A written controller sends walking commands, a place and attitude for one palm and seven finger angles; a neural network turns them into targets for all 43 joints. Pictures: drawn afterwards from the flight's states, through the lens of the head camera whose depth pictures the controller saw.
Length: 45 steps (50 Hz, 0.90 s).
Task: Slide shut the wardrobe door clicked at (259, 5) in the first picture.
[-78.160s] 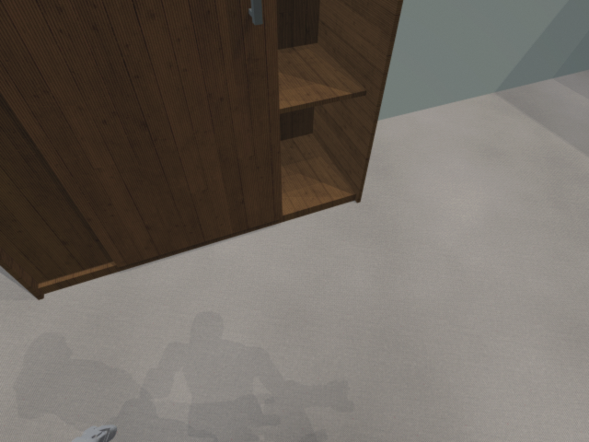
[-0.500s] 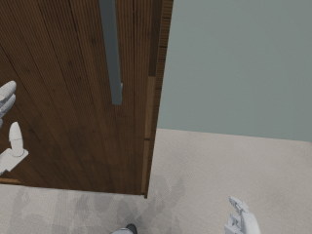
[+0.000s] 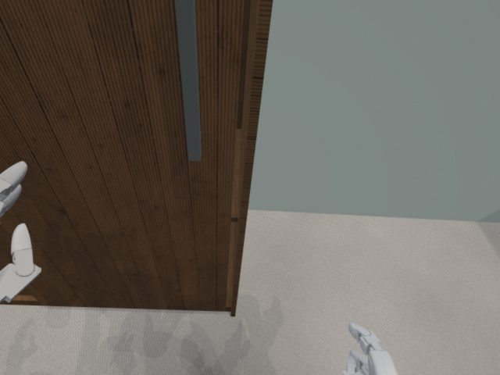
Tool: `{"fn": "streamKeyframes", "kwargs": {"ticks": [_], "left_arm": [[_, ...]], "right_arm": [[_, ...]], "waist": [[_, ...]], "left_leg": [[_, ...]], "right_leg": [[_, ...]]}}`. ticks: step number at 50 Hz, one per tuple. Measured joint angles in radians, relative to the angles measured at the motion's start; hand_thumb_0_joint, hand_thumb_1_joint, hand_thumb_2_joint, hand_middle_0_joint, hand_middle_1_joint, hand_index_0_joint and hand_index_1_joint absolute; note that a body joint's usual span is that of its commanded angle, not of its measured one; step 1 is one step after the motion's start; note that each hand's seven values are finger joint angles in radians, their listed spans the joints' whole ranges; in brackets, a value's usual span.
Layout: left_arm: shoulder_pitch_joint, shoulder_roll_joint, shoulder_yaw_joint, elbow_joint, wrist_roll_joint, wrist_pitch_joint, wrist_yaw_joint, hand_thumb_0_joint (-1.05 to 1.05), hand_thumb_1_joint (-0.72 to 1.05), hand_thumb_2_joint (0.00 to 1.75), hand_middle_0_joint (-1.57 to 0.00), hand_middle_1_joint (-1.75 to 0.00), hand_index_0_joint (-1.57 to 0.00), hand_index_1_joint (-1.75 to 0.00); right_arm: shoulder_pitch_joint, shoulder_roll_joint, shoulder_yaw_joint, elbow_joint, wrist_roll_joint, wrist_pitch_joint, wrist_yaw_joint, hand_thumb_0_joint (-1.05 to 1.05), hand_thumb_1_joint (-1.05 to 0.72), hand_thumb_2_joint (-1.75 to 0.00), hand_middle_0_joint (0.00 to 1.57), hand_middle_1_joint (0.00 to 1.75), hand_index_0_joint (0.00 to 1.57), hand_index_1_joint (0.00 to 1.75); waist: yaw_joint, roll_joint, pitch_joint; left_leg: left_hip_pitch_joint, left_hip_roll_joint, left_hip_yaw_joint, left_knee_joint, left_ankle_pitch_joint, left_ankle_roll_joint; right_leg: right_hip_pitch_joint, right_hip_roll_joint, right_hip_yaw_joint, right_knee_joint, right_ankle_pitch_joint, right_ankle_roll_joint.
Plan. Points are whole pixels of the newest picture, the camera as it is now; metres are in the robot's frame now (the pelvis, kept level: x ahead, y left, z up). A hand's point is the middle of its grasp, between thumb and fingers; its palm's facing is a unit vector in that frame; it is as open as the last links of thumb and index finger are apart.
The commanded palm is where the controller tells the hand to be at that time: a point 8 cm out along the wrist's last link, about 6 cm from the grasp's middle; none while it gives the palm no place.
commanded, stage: stop stepping back and stand still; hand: left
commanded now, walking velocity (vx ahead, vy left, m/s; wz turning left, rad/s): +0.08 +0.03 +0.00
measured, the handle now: (192, 72) +0.48 +0.13 +0.26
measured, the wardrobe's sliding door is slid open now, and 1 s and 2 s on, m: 0.02 0.02 0.02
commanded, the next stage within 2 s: let the arm hang, fingers relaxed in 0.20 s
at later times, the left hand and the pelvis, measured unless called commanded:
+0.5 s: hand (112, 360) +0.18 +0.24 -0.12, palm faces +0.07 -0.95 -0.30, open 7.4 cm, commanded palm none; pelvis +0.01 +0.02 -0.01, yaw +2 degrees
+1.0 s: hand out of the picture -0.06 +0.18 -0.17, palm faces +0.10 -0.98 -0.20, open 7.3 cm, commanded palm none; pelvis +0.03 +0.01 +0.00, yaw +3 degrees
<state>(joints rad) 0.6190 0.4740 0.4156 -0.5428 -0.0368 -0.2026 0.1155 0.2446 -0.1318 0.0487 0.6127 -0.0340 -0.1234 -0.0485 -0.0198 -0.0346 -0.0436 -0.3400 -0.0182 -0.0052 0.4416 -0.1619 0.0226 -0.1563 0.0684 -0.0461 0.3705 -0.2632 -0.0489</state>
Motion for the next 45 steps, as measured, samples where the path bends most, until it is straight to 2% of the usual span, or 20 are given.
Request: {"fn": "streamKeyframes", "kwargs": {"ticks": [2,4,6,9,11,13,15,16,17,19,21,24,28,29,30,33,36,45], "left_arm": [[-0.012,0.001,0.003,0.025,-0.008,0.008,-0.004,0.01,0.88,0.9,-0.22,-0.3,-0.21,-0.3],[-0.037,-0.025,-0.001,0.059,-0.013,0.021,0.002,0.01,0.88,0.9,-0.22,-0.3,-0.22,-0.3],[-0.077,-0.064,-0.014,0.1,-0.012,0.032,0.011,0.01,0.88,0.9,-0.22,-0.3,-0.22,-0.3],[-0.146,-0.115,-0.033,0.153,-0.005,0.047,0.023,0.01,0.88,0.9,-0.21,-0.3,-0.21,-0.3],[-0.159,-0.132,-0.035,0.163,0.002,0.049,0.028,0.01,0.89,0.9,-0.21,-0.3,-0.21,-0.3],[-0.162,-0.124,-0.032,0.153,0.012,0.044,0.028,0.01,0.89,0.9,-0.21,-0.3,-0.21,-0.3],[-0.154,-0.101,-0.025,0.128,0.018,0.03,0.025,0.02,0.89,0.9,-0.21,-0.3,-0.21,-0.3],[-0.173,-0.085,-0.042,0.167,0.034,0.005,0.007,0.01,0.89,0.9,-0.21,-0.3,-0.21,-0.3],[-0.213,-0.071,-0.078,0.249,0.045,0.005,-0.022,0.01,0.89,0.9,-0.21,-0.3,-0.21,-0.3],[-0.301,-0.076,-0.168,0.473,0.057,0.064,-0.066,0.0,0.89,0.9,-0.2,-0.3,-0.2,-0.3],[-0.368,-0.111,-0.248,0.725,0.062,0.142,-0.089,0.0,0.9,0.9,-0.2,-0.29,-0.2,-0.3],[-0.415,-0.181,-0.336,1.055,0.062,0.228,-0.104,0.0,0.9,0.9,-0.2,-0.29,-0.2,-0.3],[-0.403,-0.277,-0.411,1.357,0.055,0.266,-0.111,0.01,0.91,0.9,-0.2,-0.29,-0.2,-0.3],[-0.391,-0.298,-0.422,1.413,0.053,0.266,-0.113,0.01,0.91,0.9,-0.2,-0.29,-0.2,-0.3],[-0.383,-0.308,-0.4,1.454,0.044,0.257,-0.093,0.0,0.94,0.9,-0.2,-0.29,-0.2,-0.3],[-0.354,-0.288,-0.387,1.551,0.044,0.239,-0.09,-0.02,1.0,0.9,-0.21,-0.3,-0.21,-0.3],[-0.314,-0.277,-0.392,1.629,0.044,0.233,-0.095,-0.01,0.99,0.9,-0.21,-0.29,-0.21,-0.3],[-0.239,-0.299,-0.409,1.753,0.041,0.223,-0.088,0.0,0.93,0.9,-0.2,-0.29,-0.2,-0.3]], "right_arm": [[-0.008,-0.017,-0.007,0.016,0.007,0.019,-0.002,0.01,-0.9,-0.9,0.21,0.3,0.2,0.3],[-0.002,-0.041,-0.016,0.035,0.018,0.034,-0.004,0.01,-0.9,-0.9,0.21,0.3,0.2,0.3],[0.013,-0.067,-0.026,0.048,0.027,0.04,-0.008,0.01,-0.9,-0.9,0.21,0.3,0.2,0.3],[0.019,-0.09,-0.037,0.072,0.033,0.042,-0.021,0.01,-0.9,-0.9,0.21,0.3,0.2,0.3],[0.013,-0.093,-0.036,0.071,0.029,0.037,-0.026,0.01,-0.9,-0.9,0.21,0.3,0.2,0.3],[0.007,-0.084,-0.033,0.058,0.024,0.023,-0.03,0.01,-0.91,-0.9,0.21,0.3,0.2,0.3],[-0.001,-0.072,-0.03,0.043,0.021,0.008,-0.028,0.01,-0.91,-0.9,0.21,0.3,0.2,0.3],[-0.006,-0.077,-0.036,0.06,0.022,-0.017,-0.01,0.01,-0.91,-0.9,0.21,0.3,0.2,0.3],[-0.018,-0.089,-0.045,0.085,0.026,-0.022,0.011,0.01,-0.91,-0.9,0.21,0.3,0.2,0.3],[-0.051,-0.112,-0.058,0.142,0.028,0.008,0.034,0.01,-0.91,-0.9,0.21,0.3,0.2,0.3],[-0.077,-0.122,-0.062,0.188,0.024,0.044,0.045,0.01,-0.91,-0.9,0.21,0.3,0.2,0.3],[-0.088,-0.112,-0.057,0.234,0.015,0.08,0.049,0.01,-0.91,-0.9,0.21,0.3,0.2,0.3],[-0.071,-0.084,-0.041,0.301,0.007,0.11,0.046,0.01,-0.91,-0.9,0.21,0.3,0.2,0.3],[-0.063,-0.077,-0.038,0.321,0.007,0.116,0.043,0.01,-0.91,-0.9,0.21,0.3,0.2,0.3],[-0.052,-0.066,-0.037,0.342,0.007,0.12,0.04,0.01,-0.91,-0.9,0.2,0.3,0.2,0.3],[-0.021,-0.041,-0.034,0.406,0.008,0.13,0.03,0.01,-0.91,-0.9,0.2,0.3,0.2,0.3],[0.002,-0.027,-0.036,0.456,0.011,0.137,0.022,0.01,-0.91,-0.9,0.2,0.3,0.2,0.3],[0.024,-0.005,-0.041,0.526,0.022,0.135,0.009,0.01,-0.91,-0.9,0.2,0.3,0.2,0.3]], "waist": [[0.024,0.023,-0.001],[0.047,0.04,-0.013],[0.058,0.054,-0.023],[0.063,0.034,-0.01],[0.057,0.012,-0.001],[0.043,-0.009,0.01],[0.03,-0.019,0.023],[0.027,-0.008,0.018],[0.031,0.007,0.012],[0.037,0.04,0.001],[0.028,0.06,-0.004],[0.004,0.053,0.01],[-0.007,0.012,0.053],[-0.005,0.002,0.062],[0.001,-0.006,0.07],[0.024,-0.017,0.089],[0.037,-0.004,0.099],[0.041,0.041,0.109]], "left_leg": [[-0.03,0.006,-0.002,0.081,-0.068,-0.009],[-0.038,0.014,-0.008,0.157,-0.094,-0.009],[-0.006,0.026,-0.011,0.156,-0.103,-0.001],[0.029,0.006,-0.002,0.138,-0.079,0.019],[0.047,-0.01,0.011,0.117,-0.076,0.025],[0.06,-0.024,0.015,0.083,-0.062,0.028],[0.067,-0.029,0.013,0.053,-0.046,0.027],[0.048,-0.027,0.005,0.058,-0.044,0.026],[0.023,-0.028,-0.002,0.075,-0.046,0.025],[-0.014,-0.032,-0.008,0.115,-0.061,0.025],[-0.029,-0.038,-0.01,0.144,-0.075,0.028],[-0.02,-0.047,-0.011,0.158,-0.087,0.03],[0.018,-0.046,-0.016,0.122,-0.074,0.028],[0.026,-0.044,-0.019,0.107,-0.067,0.027],[0.03,-0.041,-0.025,0.095,-0.06,0.025],[0.041,-0.036,-0.038,0.062,-0.042,0.02],[0.053,-0.034,-0.042,0.042,-0.036,0.02],[0.087,-0.041,-0.027,0.003,-0.028,0.027]], "right_leg": [[-0.008,0.006,-0.002,0.015,0.048,-0.011],[-0.014,0.011,0.001,0.046,0.023,-0.01],[-0.017,0.013,-0.003,0.082,-0.01,-0.002],[-0.011,-0.015,-0.007,0.133,-0.05,0.013],[-0.011,-0.03,0.007,0.147,-0.061,0.023],[-0.015,-0.037,0.026,0.152,-0.064,0.03],[-0.011,-0.04,0.027,0.131,-0.056,0.021],[-0.024,-0.037,0.018,0.127,-0.048,0.02],[-0.041,-0.038,0.01,0.133,-0.05,0.021],[-0.07,-0.041,0.002,0.163,-0.066,0.022],[-0.085,-0.047,-0.002,0.197,-0.086,0.023],[-0.08,-0.055,-0.004,0.224,-0.107,0.022],[-0.041,-0.053,-0.007,0.185,-0.092,0.021],[-0.03,-0.051,-0.009,0.165,-0.083,0.02],[-0.021,-0.047,-0.014,0.143,-0.073,0.018],[0.002,-0.039,-0.025,0.088,-0.046,0.011],[0.021,-0.037,-0.027,0.054,-0.031,0.012],[0.044,-0.046,-0.011,0.03,-0.027,0.018]]}}
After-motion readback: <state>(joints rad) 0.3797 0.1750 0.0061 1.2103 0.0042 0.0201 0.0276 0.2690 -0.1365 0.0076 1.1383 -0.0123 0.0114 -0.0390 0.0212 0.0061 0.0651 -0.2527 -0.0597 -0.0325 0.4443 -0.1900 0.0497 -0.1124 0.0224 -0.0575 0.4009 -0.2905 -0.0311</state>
